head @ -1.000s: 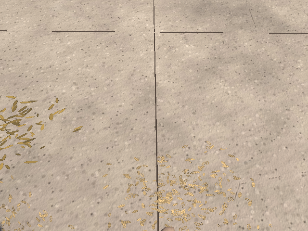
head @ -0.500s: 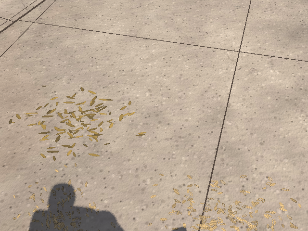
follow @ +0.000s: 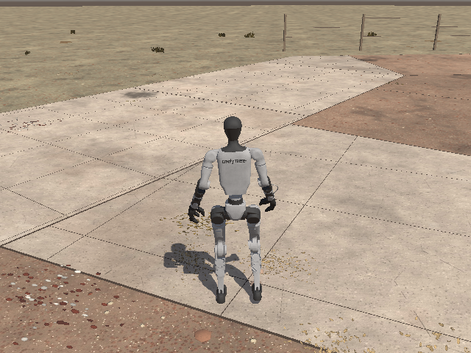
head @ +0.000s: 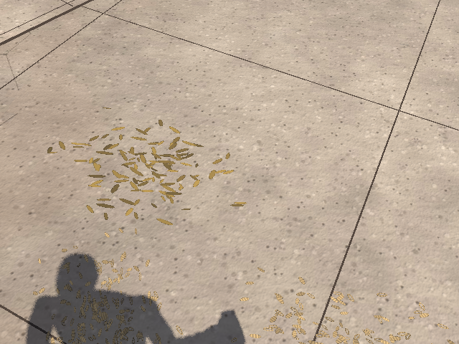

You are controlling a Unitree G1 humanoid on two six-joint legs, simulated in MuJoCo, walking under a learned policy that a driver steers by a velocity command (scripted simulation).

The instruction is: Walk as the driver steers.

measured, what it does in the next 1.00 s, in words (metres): steps on the spot: right foot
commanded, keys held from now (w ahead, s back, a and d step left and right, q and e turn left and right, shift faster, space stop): no key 1.00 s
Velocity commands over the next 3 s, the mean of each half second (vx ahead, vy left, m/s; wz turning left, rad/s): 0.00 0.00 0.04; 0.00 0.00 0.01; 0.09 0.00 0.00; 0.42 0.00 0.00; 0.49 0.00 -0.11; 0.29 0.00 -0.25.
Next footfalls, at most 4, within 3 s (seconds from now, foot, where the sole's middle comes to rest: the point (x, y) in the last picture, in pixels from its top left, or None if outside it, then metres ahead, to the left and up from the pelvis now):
0.08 right None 0.03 -0.15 -0.78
1.96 right None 0.43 -0.14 -0.78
2.50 left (204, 265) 0.73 0.10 -0.78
2.92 right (286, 232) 0.87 -0.17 -0.78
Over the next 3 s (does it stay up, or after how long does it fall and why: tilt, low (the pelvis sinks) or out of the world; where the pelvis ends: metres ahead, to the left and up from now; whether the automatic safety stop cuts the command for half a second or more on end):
stays up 0.76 -0.05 -0.01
